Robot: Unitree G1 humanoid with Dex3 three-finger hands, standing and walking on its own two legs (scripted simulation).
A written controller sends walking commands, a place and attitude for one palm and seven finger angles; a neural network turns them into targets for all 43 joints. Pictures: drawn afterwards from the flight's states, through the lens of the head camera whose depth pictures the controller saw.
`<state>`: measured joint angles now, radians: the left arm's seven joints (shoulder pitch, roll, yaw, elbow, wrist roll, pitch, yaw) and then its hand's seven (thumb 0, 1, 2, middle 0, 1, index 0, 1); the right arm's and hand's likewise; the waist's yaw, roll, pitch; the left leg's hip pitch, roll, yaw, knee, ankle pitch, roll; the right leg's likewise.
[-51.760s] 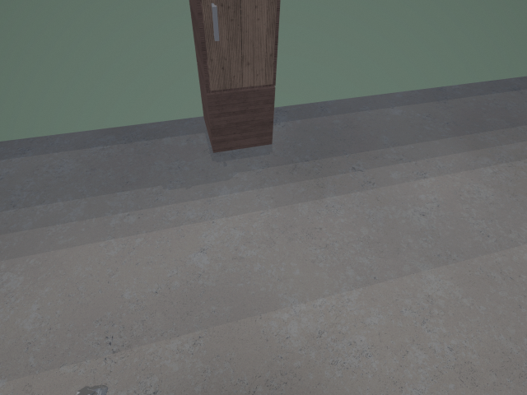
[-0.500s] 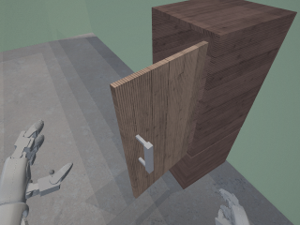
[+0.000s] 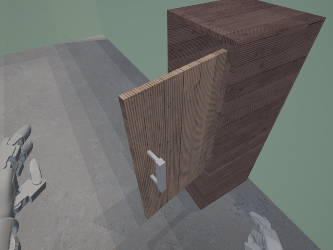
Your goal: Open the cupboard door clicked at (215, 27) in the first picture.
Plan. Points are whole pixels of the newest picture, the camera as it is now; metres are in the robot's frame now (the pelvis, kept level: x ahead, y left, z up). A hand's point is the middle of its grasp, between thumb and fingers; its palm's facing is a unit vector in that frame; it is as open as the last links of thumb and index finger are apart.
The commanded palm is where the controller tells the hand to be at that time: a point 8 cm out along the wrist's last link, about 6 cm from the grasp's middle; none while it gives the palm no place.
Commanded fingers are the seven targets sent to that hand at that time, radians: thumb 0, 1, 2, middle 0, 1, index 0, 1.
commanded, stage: draw the hand back to the body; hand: left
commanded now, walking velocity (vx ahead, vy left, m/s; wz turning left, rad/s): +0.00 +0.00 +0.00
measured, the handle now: (156, 171) +0.34 +0.08 -0.02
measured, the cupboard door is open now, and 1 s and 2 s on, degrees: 100 100 100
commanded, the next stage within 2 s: step back with the hand held close in 0.06 s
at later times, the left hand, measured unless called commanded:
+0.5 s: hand (43, 185) +0.18 +0.25 +0.15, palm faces +0.33 -0.81 -0.49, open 7.4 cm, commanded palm +0.12 +0.30 +0.17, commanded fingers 0.00 0.90 0.90 -0.20 -0.30 -0.20 -0.30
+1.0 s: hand out of the picture +0.07 +0.29 +0.16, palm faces +0.47 -0.73 -0.50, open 7.4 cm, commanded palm +0.01 +0.33 +0.17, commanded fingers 0.00 0.90 0.90 -0.20 -0.30 -0.20 -0.30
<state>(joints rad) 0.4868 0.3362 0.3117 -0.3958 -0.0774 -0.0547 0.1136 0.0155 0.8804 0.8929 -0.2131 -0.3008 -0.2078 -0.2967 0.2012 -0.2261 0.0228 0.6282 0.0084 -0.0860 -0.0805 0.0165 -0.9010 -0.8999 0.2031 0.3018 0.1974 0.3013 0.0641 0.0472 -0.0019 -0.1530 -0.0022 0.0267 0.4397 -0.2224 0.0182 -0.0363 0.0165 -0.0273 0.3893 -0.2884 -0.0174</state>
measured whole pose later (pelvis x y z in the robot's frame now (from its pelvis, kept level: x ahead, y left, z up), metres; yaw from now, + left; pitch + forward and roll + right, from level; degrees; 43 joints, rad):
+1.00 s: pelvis -0.11 +0.02 -0.01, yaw +5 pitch -1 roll -2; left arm 0.56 0.42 0.44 -0.54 -0.03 -0.21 0.14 0.02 0.89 0.90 -0.22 -0.30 -0.21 -0.30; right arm 0.20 -0.20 0.00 0.57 0.00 -0.05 -0.07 0.02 -0.90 -0.90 0.20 0.30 0.20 0.30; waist 0.00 0.02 0.06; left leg -0.46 0.00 0.01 0.58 -0.20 0.04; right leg -0.31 0.06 0.00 0.55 -0.23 -0.01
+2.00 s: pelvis -0.30 -0.02 -0.02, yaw -2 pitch -2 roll +3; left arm 0.54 0.43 0.40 -0.48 -0.04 -0.19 0.16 0.02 0.89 0.90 -0.22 -0.30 -0.21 -0.30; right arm 0.22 -0.21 -0.02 0.62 0.00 -0.11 -0.05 0.02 -0.90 -0.90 0.20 0.30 0.19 0.30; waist -0.05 -0.06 0.00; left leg -0.29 -0.03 0.12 0.55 -0.24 0.04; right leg -0.29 -0.01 -0.03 0.78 -0.50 0.01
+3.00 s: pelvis -0.31 -0.02 +0.00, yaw +4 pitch -2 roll -1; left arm 0.31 0.20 0.02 1.04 0.01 0.03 0.02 -0.01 0.95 0.90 -0.21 -0.30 -0.20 -0.29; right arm 0.30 -0.16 -0.02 1.06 -0.02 0.05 -0.02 0.01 -0.91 -0.90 0.20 0.30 0.19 0.30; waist 0.00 0.01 0.06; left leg -0.24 0.03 -0.01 0.49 -0.22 -0.02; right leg -0.21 0.04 -0.04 0.45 -0.22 -0.04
